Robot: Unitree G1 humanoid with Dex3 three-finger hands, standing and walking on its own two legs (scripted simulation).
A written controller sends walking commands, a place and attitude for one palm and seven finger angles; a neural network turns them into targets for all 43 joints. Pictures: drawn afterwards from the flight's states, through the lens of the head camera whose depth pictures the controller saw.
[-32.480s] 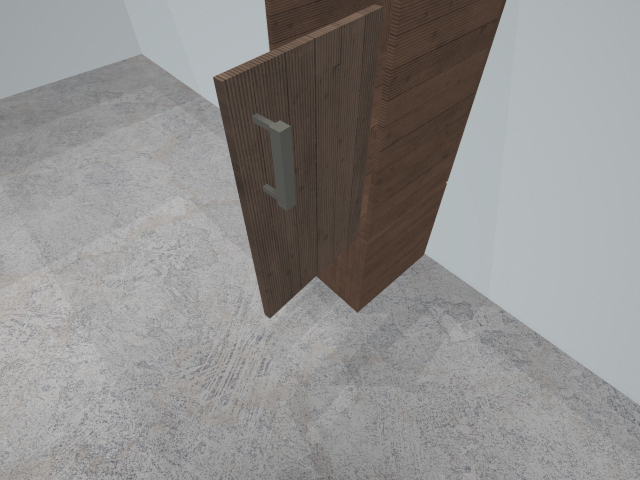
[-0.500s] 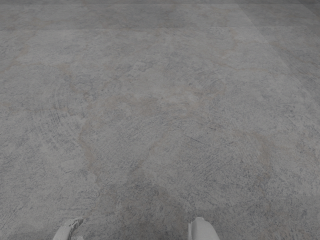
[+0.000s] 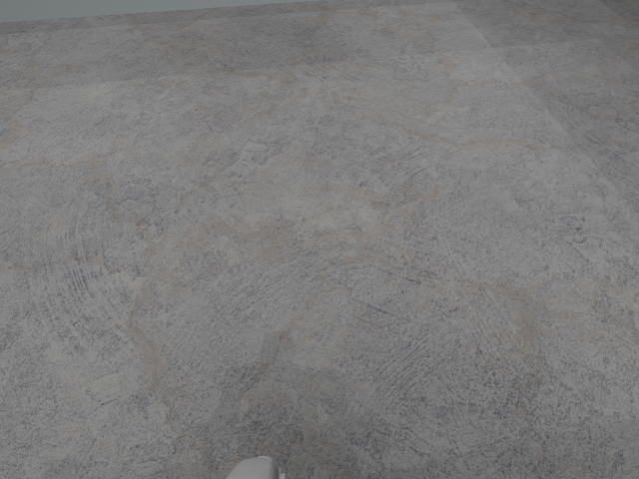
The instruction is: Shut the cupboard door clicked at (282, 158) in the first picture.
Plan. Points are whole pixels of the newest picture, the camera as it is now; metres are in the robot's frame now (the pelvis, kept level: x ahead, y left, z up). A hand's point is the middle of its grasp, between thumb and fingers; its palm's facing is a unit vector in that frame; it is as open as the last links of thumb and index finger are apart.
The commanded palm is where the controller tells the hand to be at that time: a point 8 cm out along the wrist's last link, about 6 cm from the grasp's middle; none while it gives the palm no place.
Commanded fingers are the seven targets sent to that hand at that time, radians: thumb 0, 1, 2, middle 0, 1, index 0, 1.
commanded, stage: turn to face it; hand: left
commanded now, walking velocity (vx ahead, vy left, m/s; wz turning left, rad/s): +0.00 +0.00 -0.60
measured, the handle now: out of the picture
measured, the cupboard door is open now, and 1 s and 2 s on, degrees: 59 59 59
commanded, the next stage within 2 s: none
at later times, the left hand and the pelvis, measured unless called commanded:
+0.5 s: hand (210, 407) +0.23 +0.19 -0.16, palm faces -0.31 -0.91 -0.26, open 7.4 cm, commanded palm none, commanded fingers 0.00 0.90 0.90 -0.20 -0.30 -0.20 -0.30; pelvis +0.04 +0.01 -0.02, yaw -19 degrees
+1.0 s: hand (246, 371) +0.29 +0.14 -0.17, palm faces -0.57 -0.80 -0.18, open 7.4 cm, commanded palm none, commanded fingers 0.00 0.90 0.90 -0.20 -0.30 -0.20 -0.30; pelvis +0.09 +0.04 +0.00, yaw -37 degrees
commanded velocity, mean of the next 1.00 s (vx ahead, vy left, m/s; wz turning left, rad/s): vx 0.00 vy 0.00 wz -0.60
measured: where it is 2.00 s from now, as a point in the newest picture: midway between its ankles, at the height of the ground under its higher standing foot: outside the picture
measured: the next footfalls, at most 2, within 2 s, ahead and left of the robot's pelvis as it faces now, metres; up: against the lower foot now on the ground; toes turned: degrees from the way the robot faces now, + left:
left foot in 0.12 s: +0.08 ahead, +0.14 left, +0.00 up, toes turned -4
right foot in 0.50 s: +0.04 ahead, -0.12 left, +0.00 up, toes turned -25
